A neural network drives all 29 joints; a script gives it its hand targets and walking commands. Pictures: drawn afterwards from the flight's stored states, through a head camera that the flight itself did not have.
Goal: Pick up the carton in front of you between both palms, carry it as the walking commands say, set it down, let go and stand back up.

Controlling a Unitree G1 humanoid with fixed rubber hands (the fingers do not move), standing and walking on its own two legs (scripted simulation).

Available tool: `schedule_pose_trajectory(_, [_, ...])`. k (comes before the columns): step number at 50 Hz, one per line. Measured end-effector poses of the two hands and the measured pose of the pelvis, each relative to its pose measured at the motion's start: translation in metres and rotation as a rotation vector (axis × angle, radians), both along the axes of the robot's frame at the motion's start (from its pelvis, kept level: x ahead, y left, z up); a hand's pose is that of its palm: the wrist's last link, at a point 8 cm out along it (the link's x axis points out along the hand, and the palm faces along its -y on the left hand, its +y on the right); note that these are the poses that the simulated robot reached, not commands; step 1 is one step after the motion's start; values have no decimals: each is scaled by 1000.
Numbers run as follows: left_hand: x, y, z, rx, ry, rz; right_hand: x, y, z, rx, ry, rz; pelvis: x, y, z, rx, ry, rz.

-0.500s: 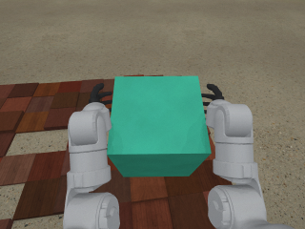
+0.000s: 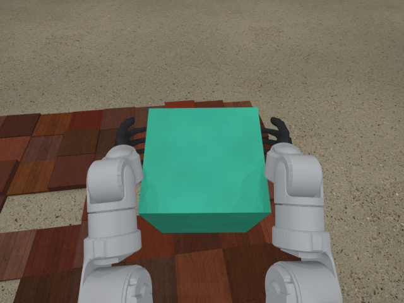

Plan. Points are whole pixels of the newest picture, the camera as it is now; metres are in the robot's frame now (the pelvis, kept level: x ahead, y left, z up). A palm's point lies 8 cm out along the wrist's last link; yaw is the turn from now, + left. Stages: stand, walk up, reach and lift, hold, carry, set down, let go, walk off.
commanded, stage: carry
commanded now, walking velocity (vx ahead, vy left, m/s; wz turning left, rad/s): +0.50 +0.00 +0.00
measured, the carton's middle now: (203, 178) +0.37 +0.00 +0.03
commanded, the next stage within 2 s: none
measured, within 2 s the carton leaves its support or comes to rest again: neither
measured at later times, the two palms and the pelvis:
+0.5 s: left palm (169, 98) +0.56 +0.08 +0.10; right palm (279, 86) +0.59 -0.20 +0.12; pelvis +0.24 -0.07 +0.01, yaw +1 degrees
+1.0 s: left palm (172, 32) +0.91 +0.09 +0.12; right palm (256, 31) +0.89 -0.19 +0.13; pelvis +0.54 -0.03 -0.01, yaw -1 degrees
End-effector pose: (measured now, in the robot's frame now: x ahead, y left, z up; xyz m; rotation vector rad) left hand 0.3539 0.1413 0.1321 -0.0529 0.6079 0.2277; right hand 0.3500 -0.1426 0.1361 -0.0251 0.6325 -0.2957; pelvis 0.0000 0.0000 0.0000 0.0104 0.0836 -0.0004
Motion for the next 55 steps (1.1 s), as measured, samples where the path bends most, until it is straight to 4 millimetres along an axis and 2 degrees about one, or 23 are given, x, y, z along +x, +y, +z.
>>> schedule_pose_trajectory(7, [65, -33, -3, -6, 60, -56, 50, -32, 0, 22, 57, -78, 66, -6, 9, -2, -7, -8])
schedule_pose_trajectory(12, [118, -58, 11, 39, -2, -38, 110, -58, 5, 60, -4, -53, 125, -26, 0, 30, -24, -17])
schedule_pose_trajectory(15, [150, -68, 5, 74, 6, -25, 151, -69, -3, 46, -12, -8, 159, -41, -11, 8, -34, -8])
schedule_pose_trajectory(21, [179, -71, -29, 24, 156, 31, 208, -67, -18, 24, 105, 50, 209, -64, 3, 33, -39, 16])
schedule_pose_trajectory(23, [190, -69, -31, 14, 167, 61, 226, -64, -20, 33, 119, 65, 225, -69, 8, 35, -40, 13])
schedule_pose_trajectory(26, [216, -65, -25, 1, 143, 92, 254, -60, -18, 44, 94, 75, 251, -74, 12, 34, -34, 12])
schedule_pose_trajectory(31, [279, -62, -2, 8, 50, 95, 312, -58, -1, 68, 0, 66, 301, -73, 13, 21, -20, 3])
schedule_pose_trajectory(35, [339, -58, 12, 9, -4, 73, 363, -54, 11, 53, -57, 56, 353, -67, 8, 11, -3, -12])
schedule_pose_trajectory(38, [384, -54, 9, 9, -8, 43, 402, -51, 12, 27, -62, 42, 399, -59, -2, 1, 0, -3])
schedule_pose_trajectory(41, [430, -49, -4, 5, -6, 13, 443, -46, 6, 17, -59, 16, 449, -48, -18, -17, -13, -22])
schedule_pose_trajectory(43, [462, -47, -12, 2, -2, -19, 467, -44, 1, -5, -54, -3, 476, -42, -24, -8, -10, -27])
schedule_pose_trajectory(49, [539, -55, -15, -10, 78, -70, 525, -52, -8, 5, 25, -72, 530, -27, -11, -31, -1, -16])
schedule_pose_trajectory(55, [611, -54, 5, -52, 4, -42, 597, -51, 16, 37, -55, -101, 594, -24, 0, -52, 5, -5])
